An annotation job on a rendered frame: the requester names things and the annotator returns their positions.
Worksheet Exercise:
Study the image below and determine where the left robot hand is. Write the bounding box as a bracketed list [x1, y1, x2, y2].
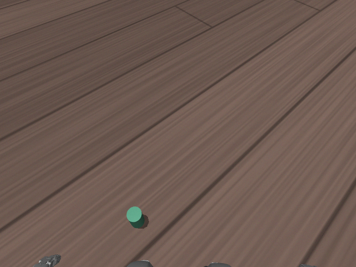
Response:
[33, 255, 61, 267]

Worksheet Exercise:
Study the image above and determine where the can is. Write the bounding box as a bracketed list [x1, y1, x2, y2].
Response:
[126, 206, 145, 228]

